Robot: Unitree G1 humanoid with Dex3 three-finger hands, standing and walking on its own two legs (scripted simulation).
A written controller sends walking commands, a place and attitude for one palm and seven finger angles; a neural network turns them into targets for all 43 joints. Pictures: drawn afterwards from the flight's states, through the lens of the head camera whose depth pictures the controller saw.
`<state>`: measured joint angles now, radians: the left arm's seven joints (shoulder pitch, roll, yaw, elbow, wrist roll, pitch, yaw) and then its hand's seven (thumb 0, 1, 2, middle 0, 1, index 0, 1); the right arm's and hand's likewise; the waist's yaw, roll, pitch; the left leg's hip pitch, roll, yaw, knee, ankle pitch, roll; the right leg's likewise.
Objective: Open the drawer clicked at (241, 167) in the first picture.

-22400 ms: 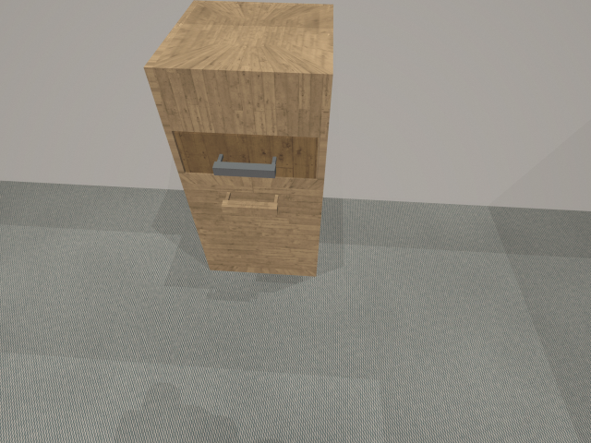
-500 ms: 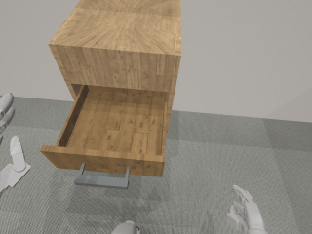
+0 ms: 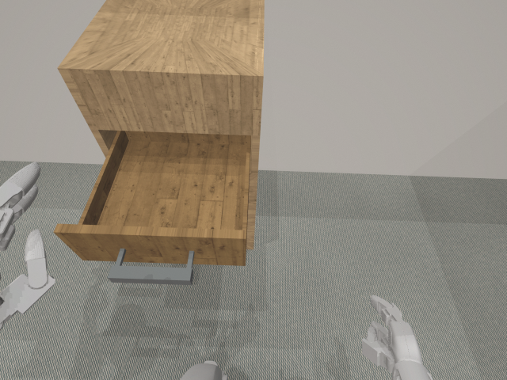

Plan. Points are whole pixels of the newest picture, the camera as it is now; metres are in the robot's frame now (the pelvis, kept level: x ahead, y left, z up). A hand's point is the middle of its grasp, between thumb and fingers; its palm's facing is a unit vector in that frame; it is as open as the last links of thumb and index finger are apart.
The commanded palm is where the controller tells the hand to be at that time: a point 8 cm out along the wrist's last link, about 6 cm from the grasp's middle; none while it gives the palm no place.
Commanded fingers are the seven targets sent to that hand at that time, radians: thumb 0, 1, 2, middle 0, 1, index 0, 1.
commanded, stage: step back with the hand held close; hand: left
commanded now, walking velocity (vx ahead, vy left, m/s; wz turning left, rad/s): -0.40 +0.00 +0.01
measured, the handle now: (154, 264) +0.35 +0.23 -0.16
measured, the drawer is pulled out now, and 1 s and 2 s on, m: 0.30 0.30 0.30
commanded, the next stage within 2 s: stop stepping back and stand still in 0.14 s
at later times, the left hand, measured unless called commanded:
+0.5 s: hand out of the picture +0.07 +0.18 +0.16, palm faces +0.34 -0.79 -0.50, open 7.4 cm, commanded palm +0.01 +0.22 +0.18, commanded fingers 0.00 0.90 0.90 -0.20 -0.30 -0.20 -0.30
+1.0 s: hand out of the picture +0.02 +0.19 +0.16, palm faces +0.44 -0.80 -0.42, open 7.4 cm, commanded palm -0.04 +0.23 +0.18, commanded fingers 0.00 0.90 0.90 -0.20 -0.30 -0.20 -0.30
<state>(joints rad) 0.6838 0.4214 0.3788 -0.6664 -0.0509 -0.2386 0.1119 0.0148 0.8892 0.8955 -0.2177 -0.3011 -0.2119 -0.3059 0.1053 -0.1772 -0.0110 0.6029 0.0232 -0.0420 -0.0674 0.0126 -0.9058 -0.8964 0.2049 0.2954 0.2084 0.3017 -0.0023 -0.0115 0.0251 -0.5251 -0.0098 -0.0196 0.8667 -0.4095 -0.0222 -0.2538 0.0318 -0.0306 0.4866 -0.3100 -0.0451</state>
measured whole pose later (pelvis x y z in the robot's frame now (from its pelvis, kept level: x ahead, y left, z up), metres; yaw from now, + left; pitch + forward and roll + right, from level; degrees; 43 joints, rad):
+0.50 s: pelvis -0.12 -0.06 +0.00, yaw +1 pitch +2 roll +3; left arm 0.69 0.37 0.37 -0.56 -0.05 -0.19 0.15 0.01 0.89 0.90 -0.22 -0.30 -0.21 -0.31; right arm 0.20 -0.20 -0.02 0.62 0.02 -0.05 -0.06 0.01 -0.91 -0.90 0.20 0.30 0.21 0.30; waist -0.03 -0.02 0.02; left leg -0.46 -0.02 0.01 1.00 -0.37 -0.02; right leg -0.30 -0.03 -0.06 0.51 -0.24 -0.05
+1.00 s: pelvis -0.16 -0.06 +0.00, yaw +3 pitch -2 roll +1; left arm 0.62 0.34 0.33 -0.55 -0.02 -0.19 0.17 0.02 0.89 0.90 -0.21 -0.30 -0.21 -0.31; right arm 0.23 -0.17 0.02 0.61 0.01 -0.11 -0.05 0.01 -0.91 -0.90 0.20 0.30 0.21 0.30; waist -0.01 -0.01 0.02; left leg -0.19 0.02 0.03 0.53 -0.31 0.00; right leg -0.32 0.00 -0.08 0.60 -0.32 -0.02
